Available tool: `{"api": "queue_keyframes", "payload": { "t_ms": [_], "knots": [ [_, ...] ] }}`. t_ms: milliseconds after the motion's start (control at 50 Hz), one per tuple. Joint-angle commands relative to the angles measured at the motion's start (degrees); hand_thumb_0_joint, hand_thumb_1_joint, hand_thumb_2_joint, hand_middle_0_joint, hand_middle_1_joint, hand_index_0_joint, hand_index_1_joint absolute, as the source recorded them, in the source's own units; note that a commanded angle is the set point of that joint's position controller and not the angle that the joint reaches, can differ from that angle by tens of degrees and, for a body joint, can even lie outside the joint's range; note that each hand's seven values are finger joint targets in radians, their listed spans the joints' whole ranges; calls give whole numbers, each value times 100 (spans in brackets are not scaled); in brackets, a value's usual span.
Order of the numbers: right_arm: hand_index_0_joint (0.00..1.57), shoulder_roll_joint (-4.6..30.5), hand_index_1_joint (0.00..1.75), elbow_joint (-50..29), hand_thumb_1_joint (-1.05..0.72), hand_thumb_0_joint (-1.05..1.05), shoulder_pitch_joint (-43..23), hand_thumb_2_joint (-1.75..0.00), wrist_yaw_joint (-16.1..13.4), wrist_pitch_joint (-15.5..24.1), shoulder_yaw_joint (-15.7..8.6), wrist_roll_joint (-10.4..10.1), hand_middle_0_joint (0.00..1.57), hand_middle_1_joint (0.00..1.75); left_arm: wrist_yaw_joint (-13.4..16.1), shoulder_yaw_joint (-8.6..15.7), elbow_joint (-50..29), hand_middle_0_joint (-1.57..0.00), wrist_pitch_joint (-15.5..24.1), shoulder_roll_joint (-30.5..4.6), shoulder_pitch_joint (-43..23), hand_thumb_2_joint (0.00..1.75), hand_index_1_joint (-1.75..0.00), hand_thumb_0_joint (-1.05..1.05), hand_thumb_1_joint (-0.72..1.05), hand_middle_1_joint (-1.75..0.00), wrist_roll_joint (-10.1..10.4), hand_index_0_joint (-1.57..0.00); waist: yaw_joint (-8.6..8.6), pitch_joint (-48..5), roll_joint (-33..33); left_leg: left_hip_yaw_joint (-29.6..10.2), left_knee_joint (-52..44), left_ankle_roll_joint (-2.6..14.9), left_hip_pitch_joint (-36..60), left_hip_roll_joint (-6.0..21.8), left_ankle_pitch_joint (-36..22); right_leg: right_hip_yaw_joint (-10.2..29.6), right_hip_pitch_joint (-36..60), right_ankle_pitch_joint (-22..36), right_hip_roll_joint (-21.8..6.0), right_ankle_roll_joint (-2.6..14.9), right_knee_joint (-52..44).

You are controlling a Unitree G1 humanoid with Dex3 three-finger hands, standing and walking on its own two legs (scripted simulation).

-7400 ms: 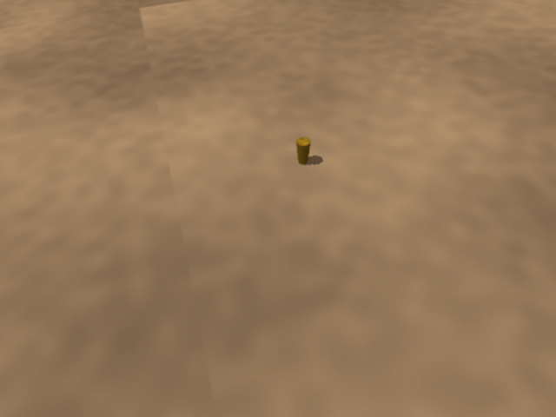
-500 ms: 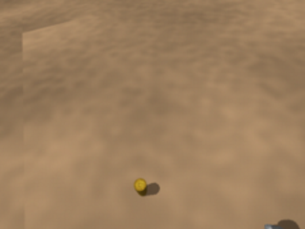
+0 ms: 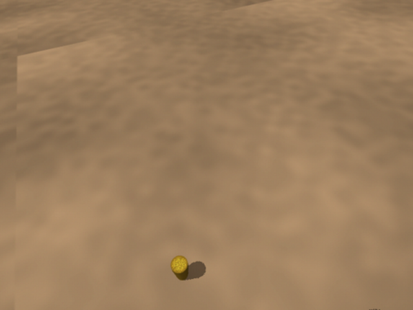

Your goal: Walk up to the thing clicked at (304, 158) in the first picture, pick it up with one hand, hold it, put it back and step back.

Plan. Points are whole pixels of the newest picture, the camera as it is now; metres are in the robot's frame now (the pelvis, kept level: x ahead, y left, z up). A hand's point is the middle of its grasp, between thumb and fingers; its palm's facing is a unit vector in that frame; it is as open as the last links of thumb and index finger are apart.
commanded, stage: stand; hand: left
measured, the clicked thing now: (180, 269) +0.42 +0.18 -0.71
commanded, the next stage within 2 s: none
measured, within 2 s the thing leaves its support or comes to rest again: neither
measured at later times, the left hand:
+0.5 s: hand out of the picture +0.06 +0.26 -0.15, palm faces -0.04 -0.94 -0.34, open 7.4 cm
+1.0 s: hand out of the picture +0.06 +0.26 -0.15, palm faces -0.06 -0.94 -0.34, open 7.4 cm
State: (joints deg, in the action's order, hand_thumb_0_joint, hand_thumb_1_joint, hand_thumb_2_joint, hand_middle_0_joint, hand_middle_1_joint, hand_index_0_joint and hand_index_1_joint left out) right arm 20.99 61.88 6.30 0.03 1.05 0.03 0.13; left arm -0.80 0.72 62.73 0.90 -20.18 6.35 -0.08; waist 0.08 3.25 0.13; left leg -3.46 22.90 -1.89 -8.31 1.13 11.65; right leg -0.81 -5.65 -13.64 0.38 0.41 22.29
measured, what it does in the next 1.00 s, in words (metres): stands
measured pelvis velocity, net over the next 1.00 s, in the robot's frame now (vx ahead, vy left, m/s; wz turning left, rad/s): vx -0.01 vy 0.01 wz -0.01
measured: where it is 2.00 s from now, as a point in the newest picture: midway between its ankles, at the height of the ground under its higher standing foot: outside the picture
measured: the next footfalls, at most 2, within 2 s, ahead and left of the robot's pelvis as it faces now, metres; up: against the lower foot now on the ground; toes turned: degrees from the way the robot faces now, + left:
none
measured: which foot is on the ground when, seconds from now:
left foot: down 0.00-1.00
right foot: down 0.00-1.00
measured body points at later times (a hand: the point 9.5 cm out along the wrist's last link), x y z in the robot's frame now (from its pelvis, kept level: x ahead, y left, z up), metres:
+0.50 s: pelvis -0.02 +0.00 +0.00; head -0.01 +0.01 +0.45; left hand +0.07 +0.31 -0.13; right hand +0.05 -0.30 -0.13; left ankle +0.01 +0.14 -0.74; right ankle -0.01 -0.11 -0.74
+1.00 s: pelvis -0.01 +0.01 +0.00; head +0.00 +0.01 +0.45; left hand +0.07 +0.31 -0.13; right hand +0.06 -0.29 -0.13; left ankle +0.01 +0.14 -0.74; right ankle -0.01 -0.11 -0.74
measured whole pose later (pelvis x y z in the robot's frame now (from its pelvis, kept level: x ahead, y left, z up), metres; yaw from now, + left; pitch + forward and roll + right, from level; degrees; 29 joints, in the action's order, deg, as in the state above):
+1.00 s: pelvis -0.01 +0.01 +0.00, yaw -1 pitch -2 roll +0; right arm 19.8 65.8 5.7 0.9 0.4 0.2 0.4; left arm -0.6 -0.5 64.8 0.9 -20.6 6.8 -0.6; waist 0.3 3.0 -0.2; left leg -2.4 18.4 -1.3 -8.2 0.5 8.5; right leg 0.2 -6.4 -10.9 -0.4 -0.3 19.1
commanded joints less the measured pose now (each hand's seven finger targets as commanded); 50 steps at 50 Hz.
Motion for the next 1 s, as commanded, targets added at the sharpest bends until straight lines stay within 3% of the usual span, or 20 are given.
{"api": "queue_keyframes", "payload": {
  "t_ms": [0, 40, 100, 180, 260, 420, 560, 600, 740, 840, 980],
  "knots": [
    [20, 1182, 30, -277, -90, 0, -308, -90, -83, 84, -237, -9, 20, 30, 106, 211, -225, -20, 121, -1243, -331, 90, -30, 0, 90, -30, 4, -20, 12, -617, -41, -285, -327, 260, 297, 569, -1635, 540, 216, 1758, -735, 87, -472],
    [20, 1169, 30, -232, -90, 0, -360, -90, -70, 62, -221, -9, 20, 30, 108, 185, -172, -20, 133, -1244, -343, 90, -30, 0, 90, -30, 6, -20, 22, -559, -50, -297, -427, 251, 311, 569, -1367, 572, 121, 1496, -737, 72, -606],
    [20, 1189, 30, -193, -90, 0, -438, -90, -55, 64, -230, 10, 20, 30, 115, 171, -134, -20, 151, -1244, -376, 90, -30, 0, 90, -30, -14, -20, 20, -653, -57, -261, -432, 252, 381, 589, -1440, 558, 181, 1676, -759, 41, -630],
    [20, 1136, 30, -120, -90, 0, -515, -90, -29, 63, -214, 18, 20, 30, 115, 167, -102, -20, 140, -1263, -481, 90, -30, 0, 90, -30, -15, -20, 4, -309, -90, -288, -651, 209, 187, 556, -753, 608, -101, 727, -737, 51, -849],
    [20, 1125, 30, -45, -90, 0, -446, -90, -3, 72, -227, 33, 20, 30, 105, 173, -88, -20, 141, -1294, -503, 90, -30, 0, 90, -30, -24, -20, 18, -271, -63, -289, -734, 219, 73, 530, -496, 655, -168, 167, -727, 49, -952],
    [20, 1147, 30, 12, -90, 0, -449, -90, -7, 103, -247, 42, 20, 30, 97, 157, -67, -20, 143, -1262, -381, 90, -30, 0, 90, -30, -27, -20, -19, -487, 100, -345, -756, 247, 202, 605, -805, 595, -47, 634, -739, 61, -783],
    [20, 1155, 30, 88, -90, 0, -333, -90, -14, 73, -238, 40, 20, 30, 88, 144, -46, -20, 102, -1266, -295, 90, -30, 0, 90, -30, -25, -20, -10, -314, 78, -363, -842, 250, 56, 569, -286, 624, -234, 102, -714, 72, -803],
    [20, 1152, 30, 89, -90, 0, -320, -90, -8, 65, -246, 41, 20, 30, 92, 132, -46, -20, 100, -1271, -265, 90, -30, 0, 90, -30, -33, -20, -11, -281, -6, -376, -821, 254, 15, 571, -370, 622, -204, 89, -717, 77, -803],
    [20, 1154, 30, 108, -90, 0, -243, -90, -7, 64, -229, 39, 20, 30, 87, 110, -75, -20, 97, -1258, -179, 90, -30, 0, 90, -30, -26, -20, 6, -329, 114, -376, -810, 256, 23, 564, -394, 635, -216, 241, -724, 88, -747],
    [20, 1164, 30, 76, -90, 0, -264, -90, -19, 63, -230, 31, 20, 30, 104, 115, -90, -20, 106, -1280, -166, 90, -30, 0, 90, -30, -31, -20, 2, -460, 21, -344, -715, 268, 191, 583, -807, 608, -147, 601, -737, 90, -679],
    [20, 1126, 30, 56, -90, 0, -249, -90, -12, 53, -200, 21, 20, 30, 109, 108, -99, -20, 107, -1285, -156, 90, -30, 0, 90, -30, -17, -20, 17, -370, -47, -344, -717, 242, 135, 563, -817, 599, -162, 617, -738, 73, -710]
  ]
}}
